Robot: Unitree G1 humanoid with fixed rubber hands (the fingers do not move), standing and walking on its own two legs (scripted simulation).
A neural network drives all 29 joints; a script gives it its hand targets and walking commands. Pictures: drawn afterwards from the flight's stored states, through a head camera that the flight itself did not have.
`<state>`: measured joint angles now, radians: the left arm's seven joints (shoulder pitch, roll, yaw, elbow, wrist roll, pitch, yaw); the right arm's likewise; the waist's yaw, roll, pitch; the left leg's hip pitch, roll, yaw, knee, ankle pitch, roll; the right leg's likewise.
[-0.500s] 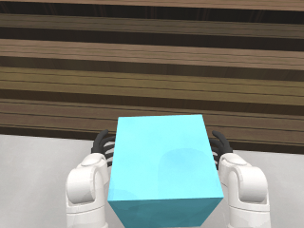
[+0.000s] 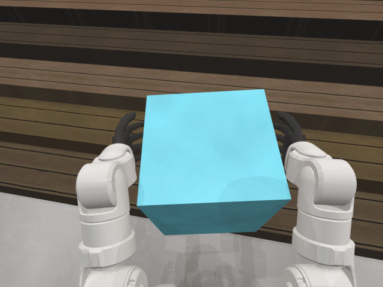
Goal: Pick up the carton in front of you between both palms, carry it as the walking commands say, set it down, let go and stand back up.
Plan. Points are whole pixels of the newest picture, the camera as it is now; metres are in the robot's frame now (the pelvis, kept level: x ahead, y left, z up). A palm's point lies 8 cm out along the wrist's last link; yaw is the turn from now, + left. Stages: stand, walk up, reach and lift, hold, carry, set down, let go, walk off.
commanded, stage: carry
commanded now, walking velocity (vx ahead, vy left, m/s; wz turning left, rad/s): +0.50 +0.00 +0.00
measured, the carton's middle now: (207, 171) +0.33 +0.01 +0.06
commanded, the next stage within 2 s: none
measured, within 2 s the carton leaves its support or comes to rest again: neither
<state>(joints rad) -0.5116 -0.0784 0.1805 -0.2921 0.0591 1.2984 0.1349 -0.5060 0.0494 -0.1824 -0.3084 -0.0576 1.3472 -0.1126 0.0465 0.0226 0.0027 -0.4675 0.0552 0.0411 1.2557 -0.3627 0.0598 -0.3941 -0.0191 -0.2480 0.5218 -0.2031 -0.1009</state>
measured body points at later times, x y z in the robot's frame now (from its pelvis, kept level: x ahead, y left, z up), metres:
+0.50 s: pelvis +0.32 +0.04 +0.00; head +0.42 +0.05 +0.44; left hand +0.75 +0.16 +0.13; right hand +0.72 -0.14 +0.12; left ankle +0.35 +0.09 -0.73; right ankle +0.26 -0.08 -0.57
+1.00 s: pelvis +0.68 -0.01 +0.12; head +0.76 +0.00 +0.57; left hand +1.06 +0.21 +0.27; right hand +1.10 -0.09 +0.27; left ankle +0.74 +0.10 -0.41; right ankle +0.60 -0.08 -0.61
